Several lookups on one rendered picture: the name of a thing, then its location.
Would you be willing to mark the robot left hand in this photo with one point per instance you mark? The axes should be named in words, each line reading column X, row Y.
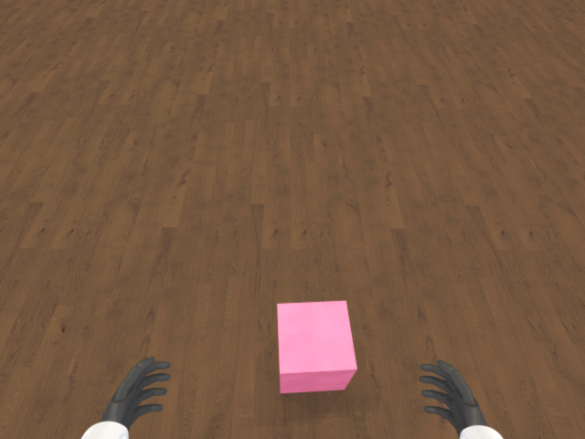
column 123, row 407

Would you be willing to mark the robot right hand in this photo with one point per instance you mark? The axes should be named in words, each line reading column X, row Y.
column 464, row 408

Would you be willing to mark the carton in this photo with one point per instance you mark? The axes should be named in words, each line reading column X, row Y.
column 316, row 351

